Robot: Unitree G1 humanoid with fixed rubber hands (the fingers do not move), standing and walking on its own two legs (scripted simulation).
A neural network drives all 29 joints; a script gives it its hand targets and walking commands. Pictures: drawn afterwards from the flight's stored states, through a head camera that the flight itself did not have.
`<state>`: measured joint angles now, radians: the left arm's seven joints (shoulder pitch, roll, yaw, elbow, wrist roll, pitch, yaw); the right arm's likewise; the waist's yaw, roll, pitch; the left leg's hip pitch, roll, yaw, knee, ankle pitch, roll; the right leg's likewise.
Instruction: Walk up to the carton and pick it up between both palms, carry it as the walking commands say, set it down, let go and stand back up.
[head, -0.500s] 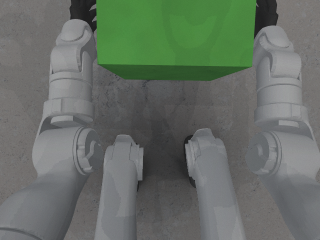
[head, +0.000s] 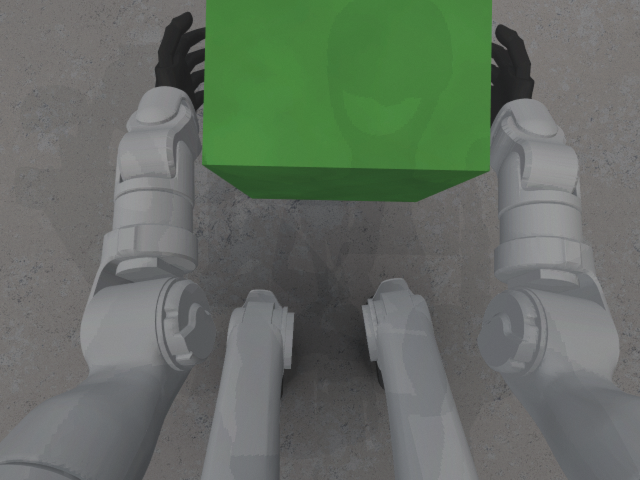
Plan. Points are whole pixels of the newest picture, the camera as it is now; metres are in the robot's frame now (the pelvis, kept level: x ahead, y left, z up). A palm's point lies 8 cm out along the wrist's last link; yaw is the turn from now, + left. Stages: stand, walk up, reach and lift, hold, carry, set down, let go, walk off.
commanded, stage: reach and lift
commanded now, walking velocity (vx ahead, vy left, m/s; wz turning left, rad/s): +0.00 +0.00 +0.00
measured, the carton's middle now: (340, 115) +0.52 -0.04 -0.15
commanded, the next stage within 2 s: none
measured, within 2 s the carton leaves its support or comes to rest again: neither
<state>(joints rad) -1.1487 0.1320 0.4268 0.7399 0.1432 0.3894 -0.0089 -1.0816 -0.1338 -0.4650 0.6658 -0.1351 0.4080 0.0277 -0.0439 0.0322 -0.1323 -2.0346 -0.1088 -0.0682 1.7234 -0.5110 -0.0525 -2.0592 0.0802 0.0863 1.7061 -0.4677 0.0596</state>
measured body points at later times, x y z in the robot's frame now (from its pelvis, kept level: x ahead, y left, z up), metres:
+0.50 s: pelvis +0.01 +0.00 +0.06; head +0.26 -0.01 +0.43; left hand +0.52 +0.14 -0.01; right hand +0.49 -0.21 -0.01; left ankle +0.10 +0.13 -0.47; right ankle +0.11 -0.13 -0.47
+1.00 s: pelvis +0.04 +0.00 +0.12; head +0.24 +0.00 +0.52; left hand +0.50 +0.15 +0.06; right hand +0.46 -0.21 +0.06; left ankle +0.10 +0.13 -0.47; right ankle +0.11 -0.13 -0.47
